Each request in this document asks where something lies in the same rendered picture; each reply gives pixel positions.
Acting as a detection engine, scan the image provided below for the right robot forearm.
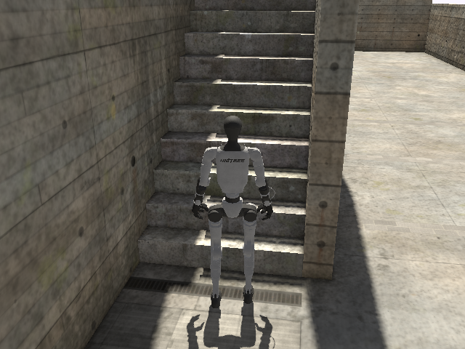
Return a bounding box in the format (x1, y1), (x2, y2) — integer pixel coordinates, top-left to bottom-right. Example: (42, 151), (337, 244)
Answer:
(259, 176), (272, 206)

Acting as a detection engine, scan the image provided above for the robot left shin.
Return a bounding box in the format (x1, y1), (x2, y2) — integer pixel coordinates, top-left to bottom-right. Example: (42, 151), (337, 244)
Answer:
(210, 246), (221, 298)

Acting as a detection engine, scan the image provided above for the robot right hand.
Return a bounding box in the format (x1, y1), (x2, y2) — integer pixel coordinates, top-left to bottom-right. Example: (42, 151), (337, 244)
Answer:
(257, 204), (273, 220)

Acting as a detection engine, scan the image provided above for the humanoid robot head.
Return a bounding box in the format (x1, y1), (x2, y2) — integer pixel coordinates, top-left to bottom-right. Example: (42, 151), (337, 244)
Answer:
(220, 116), (245, 151)

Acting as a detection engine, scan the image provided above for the left robot forearm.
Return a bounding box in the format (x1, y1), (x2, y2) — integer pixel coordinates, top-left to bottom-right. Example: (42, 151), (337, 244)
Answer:
(193, 176), (206, 206)

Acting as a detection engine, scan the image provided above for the robot left hand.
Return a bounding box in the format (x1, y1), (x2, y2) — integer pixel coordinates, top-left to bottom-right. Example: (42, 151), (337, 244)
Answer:
(192, 203), (209, 219)

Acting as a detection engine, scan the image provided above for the left robot upper arm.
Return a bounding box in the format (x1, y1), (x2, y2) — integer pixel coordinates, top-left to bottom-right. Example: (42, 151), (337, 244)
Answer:
(199, 147), (217, 186)

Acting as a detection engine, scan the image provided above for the right robot upper arm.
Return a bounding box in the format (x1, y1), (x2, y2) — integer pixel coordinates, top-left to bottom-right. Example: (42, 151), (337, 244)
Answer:
(248, 147), (266, 187)

